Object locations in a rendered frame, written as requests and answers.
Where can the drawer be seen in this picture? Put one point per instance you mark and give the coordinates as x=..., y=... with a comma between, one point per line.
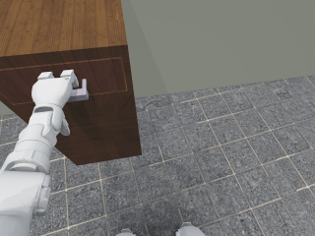
x=102, y=75

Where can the left robot hand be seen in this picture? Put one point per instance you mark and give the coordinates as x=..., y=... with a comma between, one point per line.
x=55, y=91

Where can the handle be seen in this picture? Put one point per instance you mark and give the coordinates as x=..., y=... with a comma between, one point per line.
x=79, y=94

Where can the left robot upper arm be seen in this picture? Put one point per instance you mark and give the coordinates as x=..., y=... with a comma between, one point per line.
x=24, y=196

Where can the left robot forearm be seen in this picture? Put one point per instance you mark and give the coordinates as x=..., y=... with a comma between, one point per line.
x=36, y=141

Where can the cabinet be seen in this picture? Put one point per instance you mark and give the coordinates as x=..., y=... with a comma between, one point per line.
x=40, y=32

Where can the right robot shin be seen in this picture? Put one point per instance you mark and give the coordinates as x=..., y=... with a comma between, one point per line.
x=186, y=224

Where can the robot right thigh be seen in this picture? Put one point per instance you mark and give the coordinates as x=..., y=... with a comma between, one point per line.
x=189, y=231

